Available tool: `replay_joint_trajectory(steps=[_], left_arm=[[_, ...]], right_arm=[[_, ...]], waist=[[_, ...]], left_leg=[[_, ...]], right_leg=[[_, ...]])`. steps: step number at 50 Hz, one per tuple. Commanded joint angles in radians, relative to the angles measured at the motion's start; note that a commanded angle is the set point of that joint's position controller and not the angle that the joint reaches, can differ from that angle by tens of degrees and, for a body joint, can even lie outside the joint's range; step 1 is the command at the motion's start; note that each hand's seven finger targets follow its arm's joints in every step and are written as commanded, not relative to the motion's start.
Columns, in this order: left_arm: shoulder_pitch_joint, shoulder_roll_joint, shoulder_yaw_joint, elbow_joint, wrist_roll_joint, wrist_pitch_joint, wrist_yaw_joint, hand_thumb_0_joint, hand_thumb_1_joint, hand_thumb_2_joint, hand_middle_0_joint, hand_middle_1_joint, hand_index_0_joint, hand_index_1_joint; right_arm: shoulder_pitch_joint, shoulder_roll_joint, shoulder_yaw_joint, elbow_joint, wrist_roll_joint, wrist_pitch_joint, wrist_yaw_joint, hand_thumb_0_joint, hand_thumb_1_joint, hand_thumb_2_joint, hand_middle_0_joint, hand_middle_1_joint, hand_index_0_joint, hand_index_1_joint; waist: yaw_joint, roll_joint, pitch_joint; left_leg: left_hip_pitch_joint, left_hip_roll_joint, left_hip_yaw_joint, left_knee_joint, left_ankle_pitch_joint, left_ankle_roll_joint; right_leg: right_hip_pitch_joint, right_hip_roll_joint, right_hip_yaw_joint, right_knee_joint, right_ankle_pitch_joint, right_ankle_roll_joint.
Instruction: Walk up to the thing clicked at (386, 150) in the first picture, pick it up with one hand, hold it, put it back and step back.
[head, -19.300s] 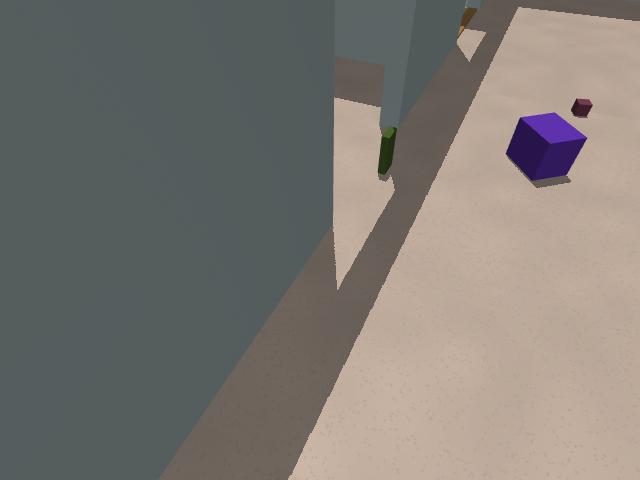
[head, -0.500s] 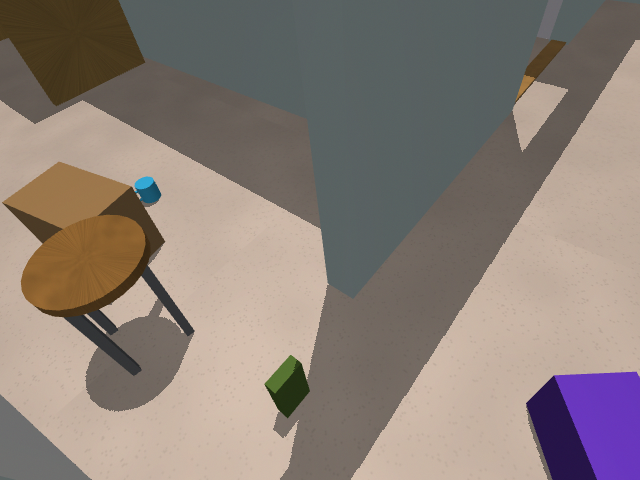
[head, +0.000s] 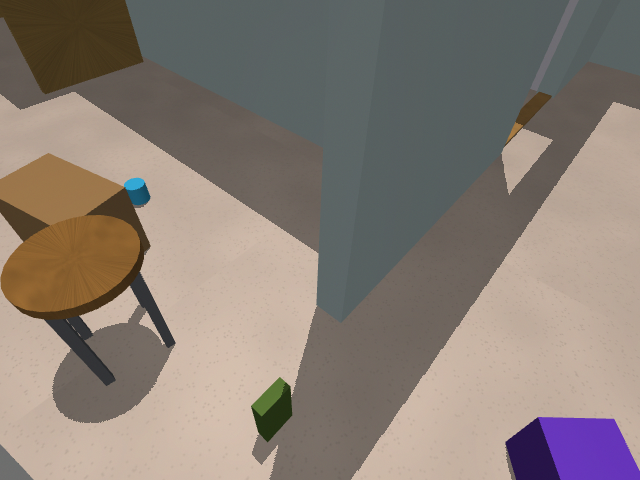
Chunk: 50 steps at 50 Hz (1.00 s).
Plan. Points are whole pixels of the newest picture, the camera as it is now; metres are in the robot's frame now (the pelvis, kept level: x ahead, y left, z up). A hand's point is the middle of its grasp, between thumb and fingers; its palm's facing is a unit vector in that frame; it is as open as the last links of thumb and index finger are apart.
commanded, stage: walk up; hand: left
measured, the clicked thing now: (273, 410) +0.45 +0.14 -0.66
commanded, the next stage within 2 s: stand in 1.26 s
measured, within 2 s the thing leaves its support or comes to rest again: neither
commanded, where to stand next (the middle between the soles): +0.09 -0.01 m, yaw -2 degrees
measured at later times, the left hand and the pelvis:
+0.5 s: hand out of the picture +0.11 +0.25 -0.14, palm faces +0.00 -0.93 -0.36, open 7.4 cm; pelvis +0.03 +0.00 +0.01, yaw +0 degrees
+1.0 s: hand out of the picture +0.11 +0.25 -0.14, palm faces -0.04 -0.94 -0.34, open 7.4 cm; pelvis +0.03 +0.00 +0.02, yaw -1 degrees
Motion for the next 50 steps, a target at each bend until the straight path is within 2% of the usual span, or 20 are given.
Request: replay_joint_trajectory(steps=[1,3,6,7,9,12,15,20,26,30,38,47,50], left_arm=[[-0.039,0.210,0.038,-0.023,0.001,-0.026,0.010,0.000,0.900,0.900,-0.200,-0.300,-0.200,-0.300],[-0.050,0.199,0.031,-0.003,-0.004,-0.025,0.006,0.000,0.900,0.900,-0.200,-0.300,-0.200,-0.300],[-0.061,0.200,0.027,0.025,-0.006,-0.035,0.008,0.000,0.900,0.900,-0.200,-0.300,-0.200,-0.300],[-0.069,0.203,0.026,0.030,-0.007,-0.037,0.009,0.000,0.900,0.900,-0.200,-0.300,-0.200,-0.300],[-0.074,0.203,0.024,0.042,-0.008,-0.039,0.011,0.000,0.900,0.900,-0.200,-0.300,-0.200,-0.300],[-0.089,0.195,0.025,0.052,-0.006,-0.039,0.014,0.000,0.900,0.900,-0.200,-0.300,-0.200,-0.300],[-0.100,0.188,0.023,0.064,-0.006,-0.036,0.016,0.000,0.900,0.900,-0.200,-0.300,-0.200,-0.300],[-0.124,0.180,0.023,0.076,-0.004,-0.030,0.018,0.000,0.900,0.900,-0.200,-0.300,-0.200,-0.300],[-0.140,0.183,0.028,0.077,0.000,-0.027,0.018,0.000,0.900,0.900,-0.200,-0.300,-0.200,-0.300],[-0.144,0.184,0.030,0.077,0.004,-0.023,0.017,0.000,0.900,0.900,-0.200,-0.300,-0.200,-0.300],[-0.157,0.179,0.033,0.075,0.006,-0.020,0.014,0.000,0.900,0.900,-0.200,-0.300,-0.200,-0.300],[-0.166,0.178,0.037,0.072,0.009,-0.018,0.013,0.000,0.900,0.900,-0.200,-0.300,-0.200,-0.300],[-0.153,0.171,0.036,0.070,0.007,-0.017,0.013,0.000,0.900,0.900,-0.200,-0.300,-0.200,-0.300]], right_arm=[[-0.076,-0.231,-0.049,-0.053,0.011,-0.020,-0.015,0.000,-0.900,-0.900,0.200,0.300,0.200,0.300],[-0.100,-0.233,-0.047,-0.039,0.010,-0.020,-0.017,0.000,-0.900,-0.900,0.200,0.300,0.200,0.300],[-0.105,-0.216,-0.039,-0.023,0.017,-0.029,-0.020,0.000,-0.900,-0.900,0.200,0.300,0.200,0.300],[-0.103,-0.214,-0.040,-0.015,0.020,-0.029,-0.021,0.000,-0.900,-0.900,0.200,0.300,0.200,0.300],[-0.109,-0.215,-0.043,-0.004,0.023,-0.027,-0.022,0.000,-0.900,-0.900,0.200,0.300,0.200,0.300],[-0.112,-0.214,-0.046,0.013,0.023,-0.024,-0.023,0.000,-0.900,-0.900,0.200,0.300,0.200,0.300],[-0.135,-0.208,-0.047,0.026,0.022,-0.019,-0.023,0.000,-0.900,-0.900,0.200,0.300,0.200,0.300],[-0.162,-0.203,-0.045,0.045,0.018,-0.014,-0.022,0.000,-0.900,-0.900,0.200,0.300,0.200,0.300],[-0.163,-0.201,-0.042,0.063,0.014,-0.016,-0.022,0.000,-0.900,-0.900,0.200,0.300,0.200,0.300],[-0.173,-0.200,-0.041,0.064,0.013,-0.015,-0.022,0.000,-0.900,-0.900,0.200,0.300,0.200,0.300],[-0.149,-0.201,-0.038,0.072,0.008,-0.021,-0.023,0.000,-0.900,-0.900,0.200,0.300,0.200,0.300],[-0.122,-0.200,-0.041,0.069,0.006,-0.016,-0.023,0.000,-0.900,-0.900,0.200,0.300,0.200,0.300],[-0.115,-0.201,-0.041,0.070,0.007,-0.017,-0.023,0.000,-0.900,-0.900,0.200,0.300,0.200,0.300]], waist=[[-0.003,0.151,-0.071],[0.004,0.136,-0.046],[-0.002,0.075,-0.085],[-0.006,0.058,-0.089],[-0.011,0.031,-0.109],[-0.015,0.008,-0.148],[-0.011,-0.004,-0.154],[-0.007,0.013,-0.115],[-0.007,0.033,-0.134],[-0.006,0.042,-0.097],[-0.007,0.050,-0.116],[-0.018,0.031,-0.087],[-0.013,0.040,-0.096]], left_leg=[[-0.060,0.103,-0.155,-0.261,-0.191,0.053],[-0.035,0.106,-0.156,-0.269,-0.163,0.049],[0.034,0.095,-0.121,-0.216,0.096,0.046],[0.060,0.089,-0.107,-0.210,0.142,0.042],[0.112,0.090,-0.095,-0.194,0.217,0.044],[0.150,0.096,-0.086,-0.197,0.276,0.047],[0.169,0.096,-0.081,-0.211,0.286,0.044],[0.151,0.093,-0.082,-0.251,0.255,0.036],[0.159,0.098,-0.073,-0.280,0.270,0.027],[0.136,0.093,-0.071,-0.295,0.208,0.026],[0.130,0.094,-0.072,-0.316,0.187,0.026],[0.120,0.084,-0.071,-0.311,0.119,0.027],[0.126,0.090,-0.078,-0.313,0.121,0.031]], right_leg=[[0.075,-0.056,0.084,-0.125,-0.066,-0.048],[0.051,-0.056,0.083,-0.144,-0.061,-0.046],[0.084,-0.084,0.094,-0.164,0.137,-0.047],[0.081,-0.092,0.101,-0.173,0.173,-0.047],[0.083,-0.102,0.098,-0.182,0.237,-0.047],[0.116,-0.107,0.085,-0.188,0.277,-0.045],[0.120,-0.109,0.081,-0.199,0.278,-0.038],[0.121,-0.102,0.078,-0.224,0.220,-0.029],[0.161,-0.106,0.077,-0.230,0.239,-0.030],[0.149,-0.099,0.078,-0.248,0.187,-0.027],[0.176,-0.098,0.081,-0.243,0.190,-0.027],[0.137,-0.087,0.091,-0.260,0.109,-0.030],[0.141,-0.085,0.090,-0.257,0.100,-0.031]])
